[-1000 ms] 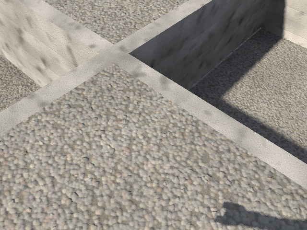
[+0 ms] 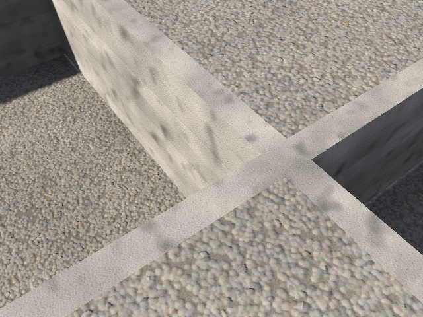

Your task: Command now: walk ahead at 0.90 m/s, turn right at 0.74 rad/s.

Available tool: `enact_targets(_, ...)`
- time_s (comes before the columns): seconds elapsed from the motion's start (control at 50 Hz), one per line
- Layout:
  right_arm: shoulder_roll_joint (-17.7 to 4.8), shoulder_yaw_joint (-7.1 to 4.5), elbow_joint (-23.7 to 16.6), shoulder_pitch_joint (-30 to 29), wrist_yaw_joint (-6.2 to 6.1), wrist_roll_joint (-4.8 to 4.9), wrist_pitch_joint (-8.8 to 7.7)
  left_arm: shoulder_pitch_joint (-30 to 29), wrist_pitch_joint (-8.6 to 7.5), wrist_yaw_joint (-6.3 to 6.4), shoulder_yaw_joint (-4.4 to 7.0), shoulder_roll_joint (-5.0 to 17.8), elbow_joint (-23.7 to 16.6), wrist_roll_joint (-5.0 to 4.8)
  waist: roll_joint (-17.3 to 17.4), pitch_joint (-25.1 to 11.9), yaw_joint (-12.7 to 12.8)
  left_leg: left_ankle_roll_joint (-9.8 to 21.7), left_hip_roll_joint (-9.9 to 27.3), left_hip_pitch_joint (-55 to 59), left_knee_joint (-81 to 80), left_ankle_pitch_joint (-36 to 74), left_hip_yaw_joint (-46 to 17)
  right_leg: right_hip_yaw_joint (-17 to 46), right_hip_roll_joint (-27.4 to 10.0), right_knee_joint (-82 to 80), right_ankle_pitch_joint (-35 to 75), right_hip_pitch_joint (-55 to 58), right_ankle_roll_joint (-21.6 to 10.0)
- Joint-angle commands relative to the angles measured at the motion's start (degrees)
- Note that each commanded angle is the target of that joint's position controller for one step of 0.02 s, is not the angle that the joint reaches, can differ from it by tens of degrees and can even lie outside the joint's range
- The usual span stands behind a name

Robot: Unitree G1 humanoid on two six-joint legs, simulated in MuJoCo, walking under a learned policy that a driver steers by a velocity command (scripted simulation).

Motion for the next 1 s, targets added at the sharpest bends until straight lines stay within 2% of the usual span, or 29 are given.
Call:
enact_targets(0.02,-15.4,-3.91,-9.1,-17.7,-1.01,0.44,0.40,37.7,1.07,2.01,4.89,11.9,7.6,0.35,2.5,-10.8,22.5,-1.1,13.7,-26.9,48.8,75.7,-5.0,8.2,1.1,-7.1,-0.6,44.7,-7.2)
enact_targets(0.04,-8.2,-2.18,-9.7,-21.7,0.93,0.29,0.36,31.7,0.67,3.25,4.85,10.2,8.3,-1.29,-12.7,-2.2,18.0,-0.1,-0.5,-42.0,72.3,3.4,-6.4,13.1,-0.1,-14.9,6.6,44.9,-7.5)
enact_targets(0.06,-1.9,-0.09,-14.1,-8.1,1.10,-0.39,-0.31,23.7,-0.20,3.43,4.69,14.6,6.0,0.82,-14.0,-6.0,1.7,-1.3,-0.6,-56.7,83.6,-5.9,-17.6,33.7,-9.3,-8.7,34.8,50.8,-13.7)
enact_targets(0.08,-4.3,0.54,-14.9,-5.0,1.50,-0.45,-1.30,20.9,-0.36,3.85,4.99,13.6,3.1,1.10,-6.9,-16.0,2.2,0.2,1.1,-60.2,82.7,-2.9,-24.6,48.7,-16.8,-20.0,14.9,54.7,-18.8)
enact_targets(0.12,-8.1,-0.10,-13.5,-9.1,1.33,-1.49,-1.17,13.3,-0.84,4.81,3.62,7.9,1.6,1.41,8.1,-2.1,-2.1,0.6,6.3,-59.4,73.1,1.9,-23.3,43.4,-16.3,-27.6,5.2,34.3,-14.1)
enact_targets(0.14,-9.7,-1.84,-14.5,-11.6,1.40,4.55,-2.51,8.9,-3.75,2.71,1.59,2.5,-2.1,0.17,10.7,-2.0,-2.5,1.0,6.1,-54.7,71.2,1.5,-27.1,45.0,-16.5,-30.0,3.5,27.8,-13.1)
enact_targets(0.16,-10.4,-2.22,-14.2,-12.0,1.08,5.07,-2.03,7.1,-5.09,2.13,1.73,3.9,-1.6,-0.14,10.7,-0.6,-4.1,0.3,8.6,-51.7,65.7,2.7,-27.4,39.7,-14.7,-29.7,7.1,22.6,-11.1)
enact_targets(0.22,-5.8,-1.33,-17.2,-19.9,0.44,1.28,-1.47,9.1,-5.71,4.10,2.23,6.5,0.4,-1.25,6.9,1.8,-2.3,-1.9,8.4,-45.2,41.3,9.7,-20.1,22.3,-4.6,-27.9,28.3,14.0,-4.9)
enact_targets(0.26,-1.6,-0.15,-17.9,-24.0,0.90,1.03,-1.41,13.4,-4.55,6.20,2.44,6.1,1.7,-1.74,2.0,-2.5,1.7,-2.5,4.8,-42.2,25.7,22.9,-16.9,16.3,0.2,-24.1,31.5,19.3,0.0)
enact_targets(0.3,-1.8,-0.68,-18.5,-24.9,1.70,1.76,-1.73,17.4,-3.22,7.13,2.77,6.7,2.7,-1.99,-1.1,-6.9,4.5,-2.7,1.1,-39.5,16.2,33.8,-15.4,16.7,-0.7,-21.6,30.2,26.2,2.2)
enact_targets(0.36,-4.1,-2.14,-18.6,-23.3,2.91,1.42,-2.37,16.7,-1.54,7.34,2.25,4.2,2.9,-1.34,-4.6,-8.2,2.2,-0.3,-0.7,-35.9,9.8,34.1,-16.3,19.9,-3.5,-14.8,27.3,30.5,3.6)
enact_targets(0.4,-6.2,-3.68,-14.6,-11.0,3.09,0.48,-2.86,9.6,-1.90,7.19,2.28,3.9,0.7,-0.71,-5.2,-11.7,-5.6,2.7,1.5,-22.9,3.6,47.0,-18.1,18.9,-2.1,-2.6,26.7,28.3,6.9)
enact_targets(0.42,-10.1,-4.26,-12.9,-2.6,2.81,-0.93,-2.84,9.9,-2.35,6.93,1.64,1.3,-0.8,0.56,4.0,-19.0,-7.7,9.0,15.0,-7.7,8.7,74.1,-31.2,17.5,3.4,18.3,-3.6,17.9,9.9)
enact_targets(0.44,0.3,0.22,-10.3,-6.5,4.92,-0.09,-2.84,19.8,-3.83,9.30,2.29,2.9,-0.6,2.03,8.1,-23.6,0.9,11.0,23.5,0.2,12.7,79.1,-42.1,14.0,5.8,20.7,-45.8,12.5,11.4)
enact_targets(0.46,2.6,0.91,-10.8,-12.0,5.72,0.73,-1.56,25.5,-4.43,10.09,2.95,4.3,1.7,2.68,13.7,-19.8,3.5,12.9,24.0,-7.1,7.6,65.6,-44.6,11.9,2.8,23.4,-48.5,10.1,10.8)
enact_targets(0.48,4.5,1.97,-11.4,-16.2,5.52,0.31,-0.15,24.8,-5.18,10.85,3.04,4.4,3.3,1.74,12.9,-13.6,3.9,11.7,21.1,-18.8,3.0,49.7,-42.1,11.3,-0.4,23.2,-45.9,12.9,10.9)
enact_targets(0.5,-4.2,-1.61,-12.2,-18.0,3.73,-0.11,0.47,15.1,-1.70,7.79,2.19,1.9,3.5,-3.81,9.5,-9.9,-1.5,15.3,20.7,-21.0,2.4,40.5,-43.9,18.4,-1.9,26.2,-37.7,6.1,12.3)
enact_targets(0.52,-6.5,-2.06,-12.1,-18.1,2.81,-0.41,0.92,11.4,0.49,6.95,3.13,4.8,2.2,-3.65,3.1,-10.5,-1.7,15.5,20.7,-25.5,1.1,31.1,-43.0,18.8,-2.9,26.6,-34.6,7.8,11.9)
enact_targets(0.54,-7.0,-2.13,-12.1,-20.0,2.34,-0.76,1.37,11.2,1.85,6.55,3.44,4.6,2.3,-2.94,2.0,-9.1,0.0,15.7,19.9,-31.7,-1.1,25.2,-41.8,19.2,-3.4,25.4,-32.2,10.9,11.7)
enact_targets(0.6,-3.7,-1.32,-11.1,-22.5,2.04,-0.48,2.02,12.0,2.35,6.53,2.55,1.7,3.2,-0.71,5.3,-9.0,1.8,13.9,15.3,-37.3,-2.8,27.5,-34.0,16.5,-4.0,13.1,-28.8,16.7,11.7)
enact_targets(0.68,-4.3,-1.49,-9.6,-20.3,1.53,0.16,3.76,9.7,2.57,6.77,2.01,1.8,4.5,-0.57,6.9,-11.1,-0.3,14.0,15.2,-34.2,-3.0,20.4,-32.7,15.1,-4.0,2.9,-25.2,21.0,12.5)
enact_targets(0.7,-4.2,-1.55,-8.6,-18.6,3.05,2.73,0.65,12.2,-1.36,9.17,2.24,1.4,5.3,-0.27,6.7,-11.2,1.6,5.5,10.6,-38.7,-0.9,7.1,-27.7,4.4,1.7,2.5,-31.6,25.6,14.3)
enact_targets(0.74,-3.8,-1.56,-8.6,-22.2,2.81,2.22,-0.53,16.5,-3.79,9.33,0.75,-2.1,9.9,-1.93,10.1,-6.7,2.4,1.2,6.8,-44.7,1.5,-8.1,-26.3,3.1,2.9,-8.9,-24.1,28.6,15.2)
enact_targets(0.76,-4.7,-2.09,-7.5,-20.2,2.63,1.12,-0.52,15.1,-4.26,8.87,-0.08,-2.8,10.0,-1.34,10.9,-3.5,0.9,0.2,6.6,-43.4,3.7,-9.0,-27.1,6.1,1.2,-15.2,-23.6,25.5,14.8)
enact_targets(0.78,-3.9,-2.28,-6.6,-16.9,2.94,-0.06,-0.05,11.9,-4.98,8.66,-0.78,-2.0,8.8,0.73,7.3,-1.1,-2.6,0.3,5.6,-40.4,7.9,-5.5,-26.2,17.1,-7.2,-21.3,-26.6,18.6,13.7)
enact_targets(0.82,-2.7,-2.56,-4.6,-12.4,4.48,1.77,-1.34,5.7,-6.60,7.59,-1.21,0.3,8.6,2.86,-6.0,2.9,-6.9,3.8,5.0,-28.0,12.5,8.5,-23.7,25.5,-9.6,-27.9,-42.8,3.1,12.8)
enact_targets(0.86,-2.2,-1.57,-4.4,-15.3,4.19,3.09,-2.56,3.9,-7.62,6.43,-0.81,2.2,8.6,0.64,-6.9,1.2,-5.9,3.8,5.7,-27.9,12.2,10.8,-24.4,21.6,-6.8,-24.7,-38.4,7.2,12.3)
enact_targets(0.92,-4.8,-1.64,-3.8,-17.7,3.46,1.89,-2.73,6.2,-7.70,5.69,-0.64,2.3,9.0,-0.68,-1.0,0.2,-2.9,2.1,7.6,-32.3,9.4,13.0,-27.1,19.9,-6.9,-20.6,-23.8,16.8,9.9)
enact_targets(1.0,-5.4,-1.81,-2.6,-16.4,3.92,2.15,-2.08,9.5,-7.57,5.97,-0.66,1.8,10.7,-1.24,1.3,-2.7,-2.0,2.0,8.5,-30.2,11.2,18.7,-27.1,19.1,-7.5,-18.8,-15.4,20.8,9.1)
